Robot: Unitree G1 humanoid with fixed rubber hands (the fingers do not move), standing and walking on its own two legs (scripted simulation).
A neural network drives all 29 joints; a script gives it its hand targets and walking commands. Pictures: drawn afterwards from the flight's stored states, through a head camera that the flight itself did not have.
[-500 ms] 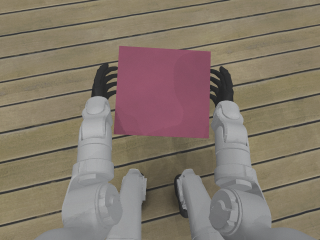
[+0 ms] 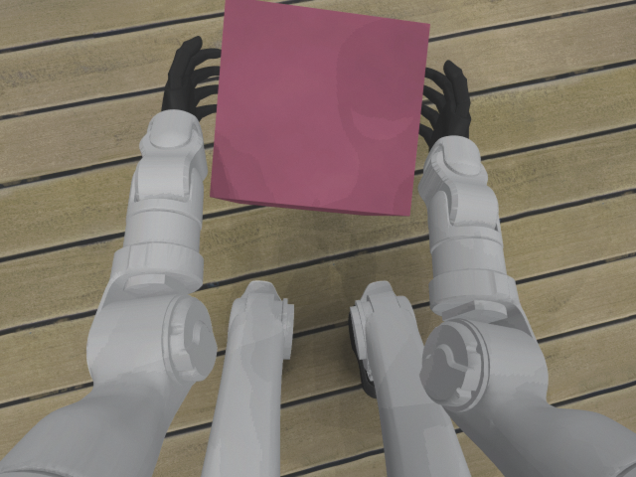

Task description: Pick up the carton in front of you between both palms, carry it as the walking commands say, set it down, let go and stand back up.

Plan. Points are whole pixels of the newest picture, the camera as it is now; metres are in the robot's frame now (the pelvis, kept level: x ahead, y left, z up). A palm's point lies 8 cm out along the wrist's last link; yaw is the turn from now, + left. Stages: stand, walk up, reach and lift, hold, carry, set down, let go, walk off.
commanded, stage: set down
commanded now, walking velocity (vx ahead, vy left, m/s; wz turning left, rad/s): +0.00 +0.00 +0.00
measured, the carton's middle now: (313, 134) +0.50 +0.02 -0.18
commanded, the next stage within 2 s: none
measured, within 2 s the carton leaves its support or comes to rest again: rests again in 0.92 s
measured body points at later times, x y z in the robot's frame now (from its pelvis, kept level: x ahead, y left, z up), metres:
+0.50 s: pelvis -0.02 +0.00 -0.10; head +0.34 +0.05 +0.16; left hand +0.54 +0.18 -0.27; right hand +0.51 -0.12 -0.26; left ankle +0.10 +0.11 -0.48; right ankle +0.09 -0.13 -0.48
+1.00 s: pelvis -0.01 +0.00 -0.14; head +0.35 +0.03 +0.13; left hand +0.54 +0.18 -0.31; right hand +0.51 -0.13 -0.31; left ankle +0.10 +0.11 -0.48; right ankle +0.09 -0.13 -0.48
